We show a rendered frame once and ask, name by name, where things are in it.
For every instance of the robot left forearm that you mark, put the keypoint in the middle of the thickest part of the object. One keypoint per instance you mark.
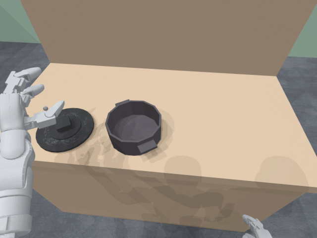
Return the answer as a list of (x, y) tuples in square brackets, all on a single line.
[(16, 183)]

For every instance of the table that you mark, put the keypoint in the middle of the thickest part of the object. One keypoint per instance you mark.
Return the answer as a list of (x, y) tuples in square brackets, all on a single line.
[(231, 144)]

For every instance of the lid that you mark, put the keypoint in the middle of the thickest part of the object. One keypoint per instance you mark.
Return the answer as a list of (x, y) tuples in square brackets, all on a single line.
[(51, 140)]

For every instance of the robot right hand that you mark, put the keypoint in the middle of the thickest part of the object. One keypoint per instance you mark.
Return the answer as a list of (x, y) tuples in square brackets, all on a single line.
[(256, 227)]

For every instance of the robot left hand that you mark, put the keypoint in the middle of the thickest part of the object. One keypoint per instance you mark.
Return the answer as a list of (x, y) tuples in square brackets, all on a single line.
[(16, 98)]

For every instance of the knob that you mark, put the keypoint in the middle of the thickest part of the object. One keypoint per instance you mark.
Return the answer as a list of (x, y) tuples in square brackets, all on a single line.
[(63, 124)]

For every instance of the pot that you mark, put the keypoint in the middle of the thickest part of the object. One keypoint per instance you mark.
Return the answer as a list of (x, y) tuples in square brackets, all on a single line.
[(134, 127)]

